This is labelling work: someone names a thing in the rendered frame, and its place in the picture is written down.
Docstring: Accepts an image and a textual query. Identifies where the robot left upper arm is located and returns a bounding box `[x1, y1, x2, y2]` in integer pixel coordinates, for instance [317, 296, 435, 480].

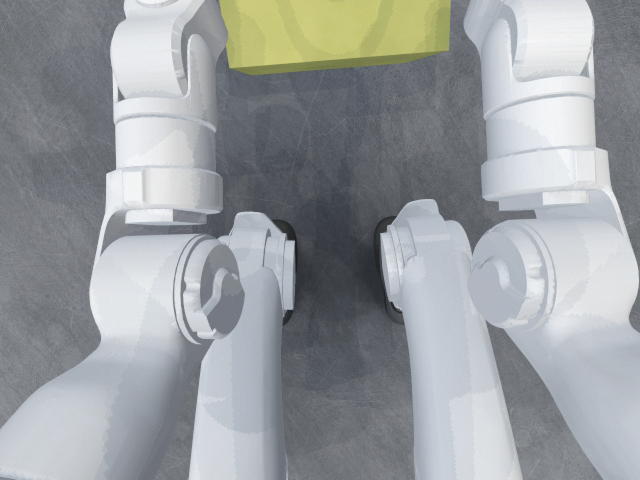
[0, 234, 245, 480]

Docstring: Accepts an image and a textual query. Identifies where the robot left forearm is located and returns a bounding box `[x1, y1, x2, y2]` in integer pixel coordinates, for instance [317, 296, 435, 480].
[89, 0, 228, 314]

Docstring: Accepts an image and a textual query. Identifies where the left robot foot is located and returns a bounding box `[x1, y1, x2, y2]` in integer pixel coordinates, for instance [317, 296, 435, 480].
[272, 219, 298, 326]

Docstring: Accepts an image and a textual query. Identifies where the robot right upper arm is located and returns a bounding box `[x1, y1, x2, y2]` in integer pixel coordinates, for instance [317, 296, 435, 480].
[467, 217, 640, 480]

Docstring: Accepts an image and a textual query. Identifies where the left robot thigh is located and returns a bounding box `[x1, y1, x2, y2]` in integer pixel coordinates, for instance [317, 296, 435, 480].
[189, 228, 295, 480]

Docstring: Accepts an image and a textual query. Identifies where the carton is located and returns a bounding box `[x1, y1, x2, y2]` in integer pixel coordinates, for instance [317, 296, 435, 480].
[219, 0, 451, 75]

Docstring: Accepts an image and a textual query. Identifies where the robot right forearm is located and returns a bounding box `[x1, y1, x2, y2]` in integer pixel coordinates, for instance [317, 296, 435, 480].
[463, 0, 639, 274]

